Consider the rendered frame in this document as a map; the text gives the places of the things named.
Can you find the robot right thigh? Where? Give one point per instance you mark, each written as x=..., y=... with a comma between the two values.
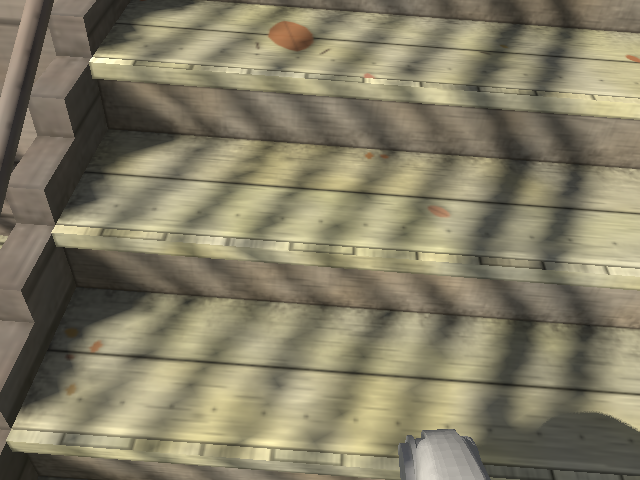
x=440, y=454

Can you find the robot right shin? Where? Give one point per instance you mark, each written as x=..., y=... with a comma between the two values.
x=469, y=438

